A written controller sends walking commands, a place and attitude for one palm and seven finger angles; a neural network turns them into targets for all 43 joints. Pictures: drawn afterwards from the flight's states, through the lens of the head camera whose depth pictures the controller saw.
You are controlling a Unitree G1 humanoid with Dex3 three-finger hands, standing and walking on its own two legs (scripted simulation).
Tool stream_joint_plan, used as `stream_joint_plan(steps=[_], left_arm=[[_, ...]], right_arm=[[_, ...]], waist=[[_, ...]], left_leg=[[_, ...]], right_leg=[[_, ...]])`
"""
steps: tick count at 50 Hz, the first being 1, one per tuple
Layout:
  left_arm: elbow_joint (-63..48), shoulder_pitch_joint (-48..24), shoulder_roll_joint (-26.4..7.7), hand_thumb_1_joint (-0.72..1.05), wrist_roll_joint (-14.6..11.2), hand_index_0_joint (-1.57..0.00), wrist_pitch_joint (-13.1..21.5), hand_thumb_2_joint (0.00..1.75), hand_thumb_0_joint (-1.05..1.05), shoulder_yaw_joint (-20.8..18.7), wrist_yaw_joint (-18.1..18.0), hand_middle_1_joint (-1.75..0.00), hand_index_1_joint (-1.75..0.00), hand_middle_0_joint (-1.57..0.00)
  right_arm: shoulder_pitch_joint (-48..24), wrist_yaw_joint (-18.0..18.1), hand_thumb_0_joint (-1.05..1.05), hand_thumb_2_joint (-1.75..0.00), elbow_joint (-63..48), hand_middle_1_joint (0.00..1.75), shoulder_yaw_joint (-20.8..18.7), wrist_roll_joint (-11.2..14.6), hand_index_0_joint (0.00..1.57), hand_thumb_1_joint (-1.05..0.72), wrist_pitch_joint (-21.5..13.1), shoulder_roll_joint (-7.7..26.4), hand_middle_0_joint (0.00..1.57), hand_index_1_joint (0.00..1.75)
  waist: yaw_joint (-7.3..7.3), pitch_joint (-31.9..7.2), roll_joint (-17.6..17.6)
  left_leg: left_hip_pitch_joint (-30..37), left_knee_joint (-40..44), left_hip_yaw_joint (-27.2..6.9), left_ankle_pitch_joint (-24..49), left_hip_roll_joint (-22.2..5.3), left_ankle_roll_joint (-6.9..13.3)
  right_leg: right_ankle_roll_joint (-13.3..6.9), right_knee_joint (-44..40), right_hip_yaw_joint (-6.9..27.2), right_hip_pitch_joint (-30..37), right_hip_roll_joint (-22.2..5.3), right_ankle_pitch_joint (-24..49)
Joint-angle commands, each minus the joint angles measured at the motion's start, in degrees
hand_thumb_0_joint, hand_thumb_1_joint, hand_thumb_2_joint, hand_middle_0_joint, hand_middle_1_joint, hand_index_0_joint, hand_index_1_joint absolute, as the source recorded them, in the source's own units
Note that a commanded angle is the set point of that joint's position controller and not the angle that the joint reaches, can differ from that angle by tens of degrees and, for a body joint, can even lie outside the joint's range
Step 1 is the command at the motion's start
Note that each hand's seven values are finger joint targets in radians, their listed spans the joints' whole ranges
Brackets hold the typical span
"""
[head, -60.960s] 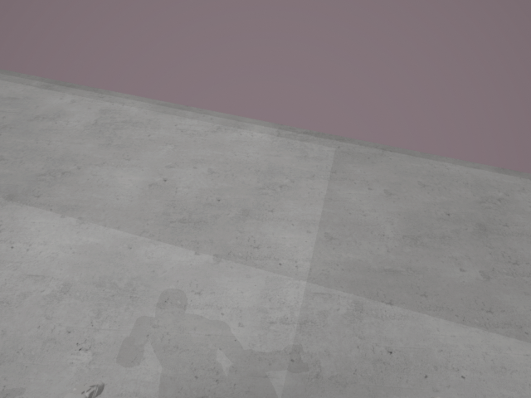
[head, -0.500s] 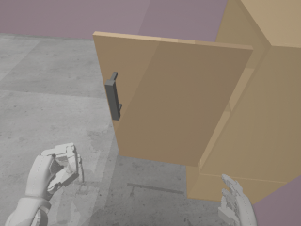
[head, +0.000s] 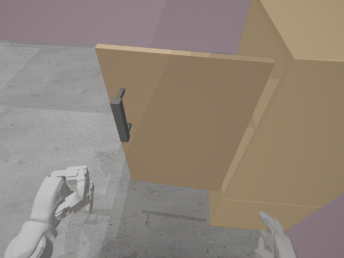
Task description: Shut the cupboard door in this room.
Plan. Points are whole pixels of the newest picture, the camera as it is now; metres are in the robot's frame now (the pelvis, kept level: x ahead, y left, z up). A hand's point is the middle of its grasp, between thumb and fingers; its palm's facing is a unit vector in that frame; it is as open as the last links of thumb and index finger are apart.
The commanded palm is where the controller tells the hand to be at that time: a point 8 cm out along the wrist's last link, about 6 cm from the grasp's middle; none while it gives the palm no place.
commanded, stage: raise the hand and make a fist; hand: left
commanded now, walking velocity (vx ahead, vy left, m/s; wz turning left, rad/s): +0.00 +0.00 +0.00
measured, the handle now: (123, 116) +0.43 +0.16 +0.09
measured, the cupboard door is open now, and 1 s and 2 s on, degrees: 87 87 87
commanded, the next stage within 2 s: bring the fist close to the handle in 0.10 s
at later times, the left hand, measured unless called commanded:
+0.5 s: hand (94, 176) +0.26 +0.18 +0.09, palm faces -0.03 -1.00 -0.06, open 3.1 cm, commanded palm +0.23 +0.23 +0.09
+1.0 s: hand (116, 159) +0.31 +0.15 +0.08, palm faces -0.07 -1.00 -0.02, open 3.1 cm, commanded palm +0.29 +0.20 +0.09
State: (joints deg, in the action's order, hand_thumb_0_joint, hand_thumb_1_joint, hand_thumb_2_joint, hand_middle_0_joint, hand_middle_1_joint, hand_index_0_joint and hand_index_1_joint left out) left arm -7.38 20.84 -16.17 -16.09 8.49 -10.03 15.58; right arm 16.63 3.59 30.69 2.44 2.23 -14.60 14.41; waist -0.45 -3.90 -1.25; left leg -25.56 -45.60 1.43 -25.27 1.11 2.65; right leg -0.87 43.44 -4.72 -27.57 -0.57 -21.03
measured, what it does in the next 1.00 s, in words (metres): stands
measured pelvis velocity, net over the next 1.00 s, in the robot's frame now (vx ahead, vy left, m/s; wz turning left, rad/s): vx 0.01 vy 0.00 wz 0.00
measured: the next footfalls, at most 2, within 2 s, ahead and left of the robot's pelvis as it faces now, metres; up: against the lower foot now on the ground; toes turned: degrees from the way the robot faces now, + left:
none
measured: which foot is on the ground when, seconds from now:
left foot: down 0.00-1.00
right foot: down 0.00-1.00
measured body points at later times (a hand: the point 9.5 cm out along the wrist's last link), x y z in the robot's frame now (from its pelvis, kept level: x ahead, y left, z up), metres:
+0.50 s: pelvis -0.01 -0.02 +0.00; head +0.02 -0.03 +0.45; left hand +0.25 +0.24 +0.10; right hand +0.17 -0.25 -0.08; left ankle -0.02 +0.09 -0.71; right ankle +0.01 -0.11 -0.71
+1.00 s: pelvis +0.01 +0.00 +0.00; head +0.04 -0.01 +0.45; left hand +0.31 +0.20 +0.08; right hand +0.17 -0.24 -0.08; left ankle -0.02 +0.09 -0.71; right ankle +0.01 -0.11 -0.71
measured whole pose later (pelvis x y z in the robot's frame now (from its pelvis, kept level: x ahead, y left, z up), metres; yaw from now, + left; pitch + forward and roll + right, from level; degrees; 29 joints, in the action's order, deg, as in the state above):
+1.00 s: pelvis +0.01 +0.00 +0.00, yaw +0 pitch +7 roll +0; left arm 7.9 0.3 -12.8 -13.3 9.6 -6.5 11.5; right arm 14.5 3.3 33.5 2.3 2.4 -12.2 14.1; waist 0.5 -3.6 -1.5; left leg -26.2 -44.3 1.7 -24.9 1.4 2.4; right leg -1.1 43.6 -4.3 -29.0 -0.8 -21.4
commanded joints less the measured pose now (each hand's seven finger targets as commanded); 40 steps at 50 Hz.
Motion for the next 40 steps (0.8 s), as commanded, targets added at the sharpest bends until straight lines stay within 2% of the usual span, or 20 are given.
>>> stream_joint_plan(steps=[1, 2, 4, 6, 9, 11, 13, 17, 21, 23, 25, 27, 29, 32, 35, 36, 37, 38, 39, 40], left_arm=[[-13.9, -8.6, -6.1, 0.90, -1.8, -1.30, 9.8, 0.90, 0.00, -6.1, -2.5, -1.50, -1.50, -1.30], [-11.8, -8.1, -5.6, 0.90, -1.7, -1.30, 9.2, 0.90, 0.00, -5.1, -1.8, -1.50, -1.50, -1.30], [-7.7, -6.1, -3.4, 0.90, -1.1, -1.30, 6.8, 0.90, 0.00, -1.6, 0.4, -1.50, -1.50, -1.30], [-7.0, -4.9, -4.0, 0.90, -0.7, -1.30, 4.4, 0.90, 0.00, -0.7, 2.1, -1.50, -1.50, -1.30], [-9.6, -6.1, -7.8, 0.90, -0.5, -1.30, 2.6, 0.90, 0.00, -3.6, 2.5, -1.50, -1.50, -1.30], [-13.5, -9.4, -9.7, 0.90, -1.1, -1.30, 4.0, 0.90, 0.00, -6.5, 1.1, -1.50, -1.50, -1.30], [-14.4, -16.2, -12.0, 0.90, -1.9, -1.30, 6.4, 0.90, 0.00, -9.4, -0.9, -1.50, -1.50, -1.30], [-7.3, -21.2, -10.6, 0.90, -2.4, -1.30, 9.5, 0.90, 0.00, -8.8, -1.6, -1.50, -1.50, -1.30], [-0.1, -20.2, -4.8, 0.90, -1.2, -1.30, 5.8, 0.90, 0.00, -0.6, 2.5, -1.50, -1.50, -1.30], [3.0, -20.0, -5.7, 0.90, -1.2, -1.30, 2.9, 0.90, 0.00, -0.6, 4.2, -1.50, -1.50, -1.30], [2.4, -21.4, -8.4, 0.90, -1.4, -1.30, 1.7, 0.90, 0.00, -3.1, 4.2, -1.50, -1.50, -1.30], [1.0, -23.8, -12.5, 0.90, -2.0, -1.30, 2.2, 0.90, 0.00, -8.0, 2.7, -1.50, -1.50, -1.30], [-2.8, -27.0, -11.2, 0.90, -2.1, -1.30, 4.4, 0.90, 0.00, -8.6, 0.7, -1.50, -1.50, -1.30], [-2.1, -28.0, -12.5, 0.90, -2.1, -1.30, 7.3, 0.90, 0.00, -10.9, -2.0, -1.50, -1.50, -1.30], [0.8, -26.3, -7.1, 0.90, -0.1, -1.30, 7.7, 0.90, 0.00, -5.0, -1.8, -1.50, -1.50, -1.30], [2.1, -27.0, -5.0, 0.90, 0.2, -1.30, 7.0, 0.90, 0.00, -2.3, -1.3, -1.50, -1.50, -1.30], [4.8, -26.5, -5.0, 0.90, 0.4, -1.30, 5.8, 0.90, 0.00, -2.0, -0.6, -1.50, -1.50, -1.30], [4.9, -27.2, -5.0, 0.90, 0.7, -1.30, 5.1, 0.90, 0.00, -1.1, -0.1, -1.50, -1.50, -1.30], [4.5, -26.4, -3.3, 0.90, 0.7, -1.30, 4.3, 0.90, 0.00, 0.8, 0.4, -1.50, -1.50, -1.30], [4.1, -26.7, -3.6, 0.90, 0.7, -1.30, 3.6, 0.90, 0.00, 0.8, 0.6, -1.50, -1.50, -1.30]], right_arm=[[-4.8, -0.5, 0.00, -0.90, -7.7, 0.30, -2.4, 0.0, 0.20, -0.90, -4.0, 6.3, 0.20, 0.30], [-4.6, -0.6, 0.00, -0.90, -7.6, 0.30, -2.6, 0.0, 0.20, -0.90, -3.9, 6.8, 0.20, 0.30], [-4.2, -0.5, 0.00, -0.90, -7.5, 0.30, -3.0, 0.6, 0.20, -0.90, -3.7, 7.4, 0.20, 0.30], [-4.2, -0.3, 0.00, -0.90, -8.3, 0.30, -3.4, 1.0, 0.20, -0.90, -3.6, 7.8, 0.20, 0.30], [-5.1, 0.1, 0.00, -0.90, -9.5, 0.30, -3.3, 1.0, 0.20, -0.90, -3.4, 7.7, 0.20, 0.30], [-5.6, 0.5, 0.00, -0.90, -9.8, 0.30, -3.0, 0.5, 0.20, -0.90, -3.4, 7.3, 0.20, 0.30], [-6.1, 1.0, 0.00, -0.90, -8.8, 0.30, -2.5, 0.1, 0.20, -0.90, -3.1, 7.0, 0.20, 0.30], [-6.0, 1.1, 0.00, -0.90, -6.5, 0.30, -2.3, 0.4, 0.20, -0.90, -3.2, 7.0, 0.20, 0.30], [-5.1, 1.0, 0.00, -0.90, -6.1, 0.30, -2.5, 1.2, 0.20, -0.90, -3.6, 7.5, 0.20, 0.30], [-4.3, 1.1, 0.00, -0.90, -6.3, 0.30, -2.8, 1.4, 0.20, -0.90, -3.3, 8.1, 0.20, 0.30], [-4.6, 1.4, 0.00, -0.90, -6.9, 0.30, -2.9, 1.2, 0.20, -0.90, -2.9, 8.3, 0.20, 0.30], [-5.1, 1.5, 0.00, -0.90, -7.3, 0.30, -2.8, 0.7, 0.20, -0.90, -2.4, 8.4, 0.20, 0.30], [-5.9, 1.3, 0.00, -0.90, -7.8, 0.30, -2.8, 0.5, 0.20, -0.90, -2.4, 7.2, 0.20, 0.30], [-5.4, 0.9, 0.00, -0.90, -6.7, 0.30, -2.7, 0.1, 0.20, -0.90, -2.3, 7.0, 0.20, 0.30], [-4.6, 0.0, 0.00, -0.90, -5.9, 0.30, -2.9, 0.5, 0.20, -0.90, -2.1, 6.9, 0.20, 0.30], [-4.2, -0.2, 0.00, -0.90, -5.7, 0.30, -3.0, 0.6, 0.20, -0.90, -2.1, 7.0, 0.20, 0.30], [-3.8, -0.2, 0.00, -0.90, -5.6, 0.30, -3.2, 0.7, 0.20, -0.90, -1.9, 7.4, 0.20, 0.30], [-3.4, -0.2, 0.00, -0.90, -5.5, 0.30, -3.5, 0.9, 0.20, -0.90, -1.6, 7.7, 0.20, 0.30], [-3.4, -0.2, 0.00, -0.90, -6.0, 0.30, -3.6, 1.0, 0.20, -0.90, -1.6, 7.7, 0.20, 0.30], [-3.2, -0.1, 0.00, -0.90, -6.2, 0.30, -3.7, 1.1, 0.20, -0.90, -1.5, 7.9, 0.20, 0.30]], waist=[[-0.23, -7.6, -5.0], [0.37, -7.3, -2.7], [1.26, -4.8, -1.4], [1.03, -5.0, -0.7], [0.32, -6.4, 0.3], [-0.03, -8.7, 0.7], [0.13, -8.2, 1.1], [1.16, -5.5, 0.3], [1.85, -7.1, -3.8], [1.69, -7.9, -0.5], [1.01, -8.9, 1.6], [0.07, -9.8, 5.1], [-0.40, -13.1, 2.3], [-0.77, -13.5, 1.3], [0.47, -11.8, -3.2], [1.32, -10.7, -3.3], [1.44, -9.1, -1.1], [1.97, -9.3, -1.1], [1.78, -10.0, -1.4], [1.71, -10.6, -1.4]], left_leg=[[2.2, 7.2, -4.2, 19.3, -1.1, -3.0], [1.3, 6.7, -4.1, 18.5, -1.0, -2.5], [-0.4, 6.7, -3.8, 14.6, -0.9, -2.1], [-1.1, 7.0, -3.8, 12.9, -0.7, -1.7], [-1.2, 6.9, -3.5, 12.5, -0.5, -1.1], [-0.3, 7.0, -3.6, 13.4, -0.5, -1.1], [-1.2, 6.7, -3.7, 12.1, -0.6, -1.2], [-1.8, 6.1, -3.6, 9.2, -0.6, -1.2], [-0.3, 6.4, -3.3, 10.7, -0.3, -1.3], [-1.4, 6.0, -3.2, 12.4, -0.4, -1.1], [-2.1, 6.0, -3.0, 13.4, -0.3, -1.0], [-2.9, 6.0, -3.2, 14.6, -0.4, -1.0], [-0.4, 6.6, -2.6, 17.1, -0.2, -1.0], [0.1, 6.7, -2.5, 19.6, -0.4, -1.4], [1.7, 6.8, -2.0, 20.9, -0.6, -1.7], [1.8, 6.8, -2.2, 20.3, -0.6, -1.7], [1.0, 6.7, -2.5, 20.1, -0.8, -1.6], [1.3, 6.7, -2.4, 19.6, -0.9, -1.5], [1.9, 6.9, -2.6, 19.8, -0.8, -1.5], [2.3, 6.9, -2.7, 19.9, -0.9, -1.5]], right_leg=[[-1.0, -3.5, 0.6, 5.2, 1.0, 13.8], [-0.9, -4.0, 1.0, 5.5, 0.9, 13.8], [-0.5, -5.3, 1.4, 4.0, 0.6, 11.1], [-0.4, -6.3, 2.0, 4.6, 0.2, 9.4], [-0.2, -7.1, 3.1, 6.2, -0.2, 8.4], [0.0, -6.7, 2.9, 7.2, -0.2, 8.6], [0.0, -6.8, 3.8, 7.4, 0.0, 6.0], [-0.1, -7.6, 4.4, 5.0, 0.0, 2.0], [-0.1, -7.3, 3.9, 4.6, -0.4, 6.4], [0.1, -7.8, 4.9, 6.6, -0.9, 8.8], [0.4, -8.0, 5.4, 8.0, -1.3, 9.5], [0.5, -7.8, 5.8, 10.1, -1.3, 10.1], [0.5, -6.3, 4.8, 11.2, -1.0, 13.9], [0.1, -4.8, 4.0, 11.7, -0.5, 17.5], [-0.1, -4.4, 2.9, 8.1, -0.3, 18.6], [-0.1, -4.6, 2.7, 6.7, -0.3, 18.0], [-0.2, -5.0, 2.9, 6.5, -0.2, 17.9], [0.0, -5.3, 2.8, 6.1, -0.2, 17.5], [0.0, -5.3, 2.6, 6.3, -0.2, 17.6], [0.0, -5.4, 2.4, 6.3, -0.3, 17.5]])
